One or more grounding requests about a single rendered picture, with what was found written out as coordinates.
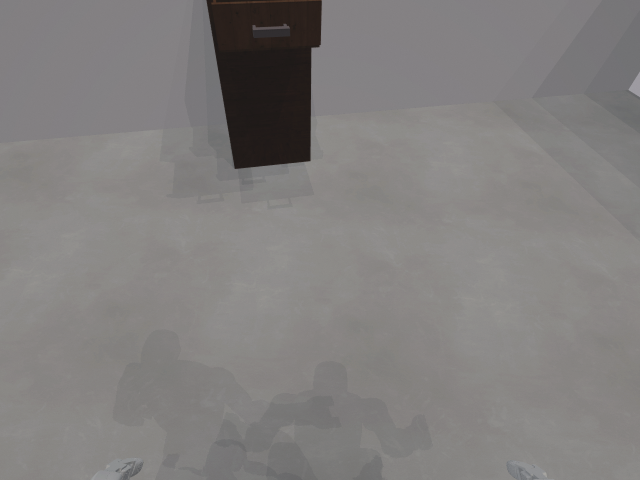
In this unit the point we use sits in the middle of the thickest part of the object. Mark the handle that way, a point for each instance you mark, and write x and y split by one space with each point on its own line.
277 31

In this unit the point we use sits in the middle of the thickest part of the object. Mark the drawer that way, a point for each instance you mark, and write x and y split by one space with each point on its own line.
234 19

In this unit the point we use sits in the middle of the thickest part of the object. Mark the right robot hand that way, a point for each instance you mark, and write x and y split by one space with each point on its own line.
523 471

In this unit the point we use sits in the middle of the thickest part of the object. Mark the left robot hand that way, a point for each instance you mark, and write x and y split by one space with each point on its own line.
120 469

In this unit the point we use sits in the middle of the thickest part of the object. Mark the cabinet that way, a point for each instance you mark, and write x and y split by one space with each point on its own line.
267 101

